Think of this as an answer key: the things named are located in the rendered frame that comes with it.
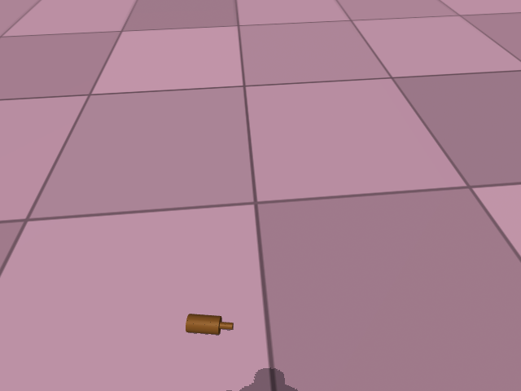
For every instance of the bottle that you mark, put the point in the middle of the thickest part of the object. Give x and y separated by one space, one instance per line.
208 324

